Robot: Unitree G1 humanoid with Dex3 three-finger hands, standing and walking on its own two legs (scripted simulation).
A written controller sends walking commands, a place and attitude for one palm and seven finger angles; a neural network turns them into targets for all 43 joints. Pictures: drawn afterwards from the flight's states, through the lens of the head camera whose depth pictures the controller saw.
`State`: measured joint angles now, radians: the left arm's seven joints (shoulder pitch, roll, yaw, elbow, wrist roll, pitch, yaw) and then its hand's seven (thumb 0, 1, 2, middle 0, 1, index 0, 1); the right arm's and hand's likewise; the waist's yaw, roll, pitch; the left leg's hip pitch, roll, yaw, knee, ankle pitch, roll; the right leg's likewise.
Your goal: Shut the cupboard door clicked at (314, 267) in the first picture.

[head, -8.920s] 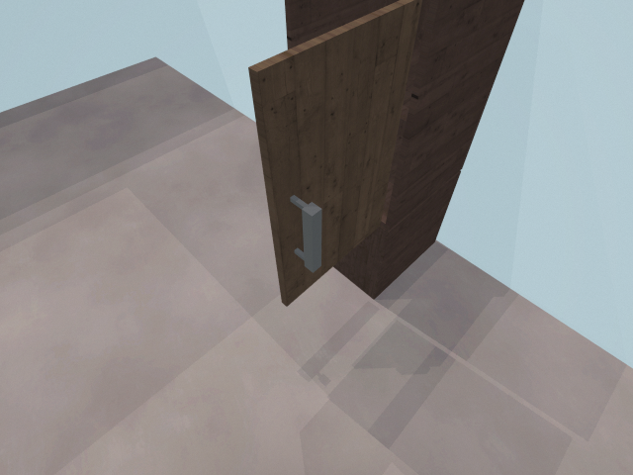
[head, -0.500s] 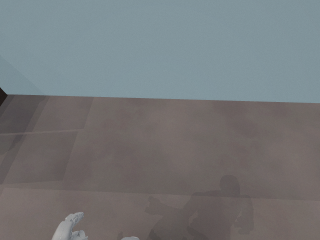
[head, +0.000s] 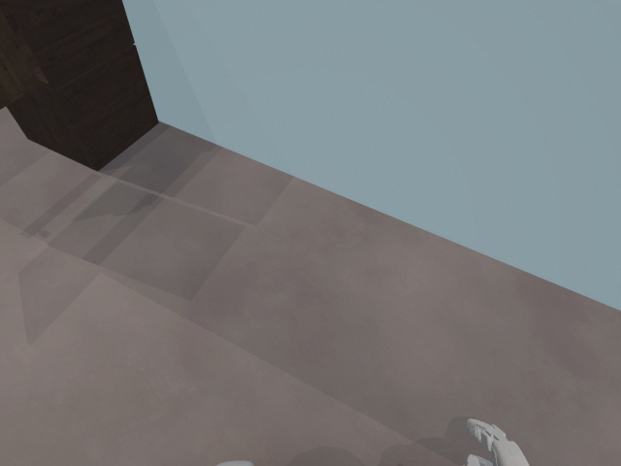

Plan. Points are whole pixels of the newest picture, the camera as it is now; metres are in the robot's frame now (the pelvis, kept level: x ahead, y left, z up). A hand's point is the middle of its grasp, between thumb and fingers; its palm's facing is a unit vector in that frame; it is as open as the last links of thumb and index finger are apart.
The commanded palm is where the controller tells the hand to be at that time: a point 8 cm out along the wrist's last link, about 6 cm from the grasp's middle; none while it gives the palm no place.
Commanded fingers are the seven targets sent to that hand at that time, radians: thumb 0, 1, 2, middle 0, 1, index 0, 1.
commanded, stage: walk to a spot facing it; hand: left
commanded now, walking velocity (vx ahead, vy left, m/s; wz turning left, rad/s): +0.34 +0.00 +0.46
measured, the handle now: out of the picture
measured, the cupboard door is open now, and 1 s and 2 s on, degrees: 92 92 92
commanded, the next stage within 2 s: turn to face it in 1.84 s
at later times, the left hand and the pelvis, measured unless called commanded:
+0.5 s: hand (225, 328) +0.33 +0.16 -0.14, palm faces +0.11 -0.97 -0.20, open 7.4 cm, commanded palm none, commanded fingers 0.00 0.90 0.90 -0.20 -0.30 -0.20 -0.30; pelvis +0.19 -0.03 +0.00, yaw +11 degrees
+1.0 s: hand (209, 394) +0.23 +0.17 -0.17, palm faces +0.45 -0.88 -0.15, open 7.3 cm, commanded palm none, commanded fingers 0.00 0.90 0.90 -0.20 -0.30 -0.20 -0.30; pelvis +0.38 +0.06 +0.00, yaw +22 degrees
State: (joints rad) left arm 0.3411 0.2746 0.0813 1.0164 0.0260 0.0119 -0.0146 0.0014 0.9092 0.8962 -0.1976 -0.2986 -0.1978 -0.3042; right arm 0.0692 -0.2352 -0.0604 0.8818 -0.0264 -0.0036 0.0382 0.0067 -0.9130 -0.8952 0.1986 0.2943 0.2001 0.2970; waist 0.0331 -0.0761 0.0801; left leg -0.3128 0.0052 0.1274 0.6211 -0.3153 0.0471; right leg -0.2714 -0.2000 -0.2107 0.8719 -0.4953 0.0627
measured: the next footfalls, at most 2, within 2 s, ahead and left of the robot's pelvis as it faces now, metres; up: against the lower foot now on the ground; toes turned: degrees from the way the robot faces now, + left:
right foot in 0.44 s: +0.31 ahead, -0.12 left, +0.00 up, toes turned +3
left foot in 0.94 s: +0.45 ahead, +0.17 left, +0.00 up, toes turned +28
